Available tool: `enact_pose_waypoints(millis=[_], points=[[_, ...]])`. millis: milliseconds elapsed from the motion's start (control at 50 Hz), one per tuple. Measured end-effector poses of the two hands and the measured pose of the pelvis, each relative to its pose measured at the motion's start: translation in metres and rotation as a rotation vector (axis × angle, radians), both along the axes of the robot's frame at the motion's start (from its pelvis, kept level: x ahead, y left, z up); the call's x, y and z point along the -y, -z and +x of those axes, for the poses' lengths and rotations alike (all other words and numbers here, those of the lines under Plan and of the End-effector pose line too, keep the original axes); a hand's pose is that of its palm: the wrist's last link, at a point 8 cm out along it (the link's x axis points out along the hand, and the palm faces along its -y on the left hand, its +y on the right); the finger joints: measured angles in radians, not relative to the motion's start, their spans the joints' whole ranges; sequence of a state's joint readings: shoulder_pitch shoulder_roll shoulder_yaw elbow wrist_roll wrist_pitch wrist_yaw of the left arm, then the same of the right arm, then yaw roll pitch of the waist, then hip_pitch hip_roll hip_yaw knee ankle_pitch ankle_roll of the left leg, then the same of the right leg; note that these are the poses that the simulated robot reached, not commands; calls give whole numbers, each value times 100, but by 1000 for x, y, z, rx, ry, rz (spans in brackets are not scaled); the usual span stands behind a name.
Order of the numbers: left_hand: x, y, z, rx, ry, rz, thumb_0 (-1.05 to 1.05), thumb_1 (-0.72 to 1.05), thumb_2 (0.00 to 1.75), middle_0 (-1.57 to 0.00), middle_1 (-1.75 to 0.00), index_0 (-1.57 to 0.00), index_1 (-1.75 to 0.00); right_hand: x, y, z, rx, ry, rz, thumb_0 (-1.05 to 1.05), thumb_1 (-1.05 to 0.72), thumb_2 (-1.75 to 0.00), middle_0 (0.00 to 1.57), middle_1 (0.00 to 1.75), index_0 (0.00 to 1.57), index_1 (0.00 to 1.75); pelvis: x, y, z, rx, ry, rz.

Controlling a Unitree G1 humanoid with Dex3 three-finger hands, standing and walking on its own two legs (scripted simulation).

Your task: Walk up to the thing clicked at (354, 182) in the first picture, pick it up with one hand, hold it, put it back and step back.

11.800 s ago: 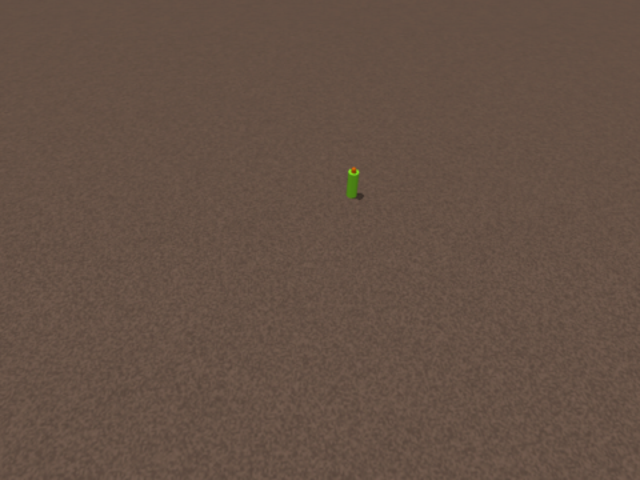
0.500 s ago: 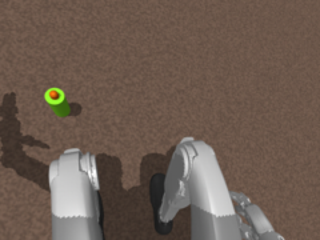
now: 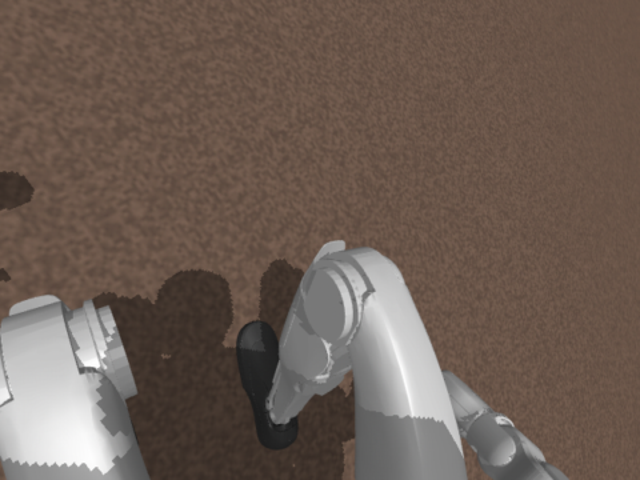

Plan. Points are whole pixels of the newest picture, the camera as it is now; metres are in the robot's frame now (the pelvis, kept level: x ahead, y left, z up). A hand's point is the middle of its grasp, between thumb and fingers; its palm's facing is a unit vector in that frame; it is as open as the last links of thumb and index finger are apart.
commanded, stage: close in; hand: left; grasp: from the side
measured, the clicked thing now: out of the picture +0.47 +0.27 -0.23
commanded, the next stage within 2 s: rest palm in 0.52 s
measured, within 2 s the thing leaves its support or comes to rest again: leaves its support in 2.00 s
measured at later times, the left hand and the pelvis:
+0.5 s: hand out of the picture +0.44 +0.28 -0.19, palm faces +0.20 -0.98 +0.03, open 17.5 cm; pelvis -0.01 +0.00 -0.01, yaw -3 degrees
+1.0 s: hand out of the picture +0.45 +0.27 -0.20, palm faces +0.23 -0.97 +0.00, open 13.9 cm; pelvis -0.01 +0.01 -0.01, yaw -4 degrees
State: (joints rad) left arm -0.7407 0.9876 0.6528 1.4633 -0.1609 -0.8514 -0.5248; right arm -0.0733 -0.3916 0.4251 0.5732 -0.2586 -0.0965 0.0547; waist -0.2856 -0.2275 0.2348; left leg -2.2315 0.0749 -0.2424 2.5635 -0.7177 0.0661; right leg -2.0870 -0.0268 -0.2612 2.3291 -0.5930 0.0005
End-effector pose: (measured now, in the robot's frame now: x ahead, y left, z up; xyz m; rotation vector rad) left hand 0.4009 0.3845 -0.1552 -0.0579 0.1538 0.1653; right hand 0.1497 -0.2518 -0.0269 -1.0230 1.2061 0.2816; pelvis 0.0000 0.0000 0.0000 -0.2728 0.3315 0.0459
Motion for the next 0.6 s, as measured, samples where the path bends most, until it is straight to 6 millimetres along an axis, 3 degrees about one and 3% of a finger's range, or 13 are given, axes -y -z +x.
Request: enact_pose_waypoints(millis=[160, 360, 600], points=[[41, 21, 12, 41, -34, -15, -2, -58, 2, -7, -6, -7, -7, -2, 4, -13, -36, -49, -25, 0, -93, -90, 21, 30, 21, 30, 1, 11, -6, 73, 20, -20], [48, 28, 12, 51, -18, 63, -2, -56, 1, -6, -5, -7, -4, -5, 4, -30, -104, -73, -67, 0, -93, -90, 21, 30, 21, 30, -1, 16, -9, 105, 31, -48], [70, 43, 11, 68, -17, 17, -2, -53, 4, -6, -4, -6, -4, -15, -8, -12, -110, -136, -113, 0, -92, -90, 21, 30, 21, 30, -5, 12, -7, 110, 32, -79]])
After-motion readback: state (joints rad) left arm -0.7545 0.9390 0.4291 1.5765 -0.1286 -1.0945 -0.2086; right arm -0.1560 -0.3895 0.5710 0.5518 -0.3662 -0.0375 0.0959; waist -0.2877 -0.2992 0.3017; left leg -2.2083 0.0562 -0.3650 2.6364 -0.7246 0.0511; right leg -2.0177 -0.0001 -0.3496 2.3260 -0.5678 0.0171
